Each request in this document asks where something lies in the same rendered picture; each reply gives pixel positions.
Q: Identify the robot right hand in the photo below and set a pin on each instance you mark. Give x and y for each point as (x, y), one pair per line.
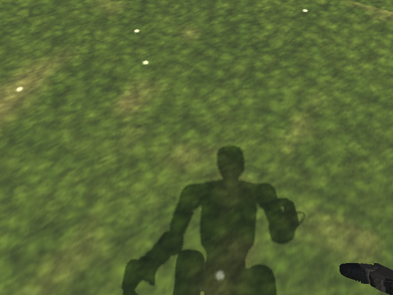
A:
(377, 275)

